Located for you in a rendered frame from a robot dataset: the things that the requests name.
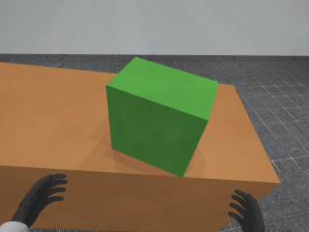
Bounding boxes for carton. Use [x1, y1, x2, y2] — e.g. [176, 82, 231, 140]
[105, 57, 219, 178]

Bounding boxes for pedestal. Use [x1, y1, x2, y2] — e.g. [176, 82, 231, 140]
[0, 62, 281, 232]

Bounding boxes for right robot hand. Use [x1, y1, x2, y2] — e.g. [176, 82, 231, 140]
[228, 189, 266, 232]

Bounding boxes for left robot forearm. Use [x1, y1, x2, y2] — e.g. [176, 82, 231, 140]
[0, 221, 29, 232]

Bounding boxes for left robot hand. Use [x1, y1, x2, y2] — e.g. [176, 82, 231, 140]
[11, 173, 68, 228]

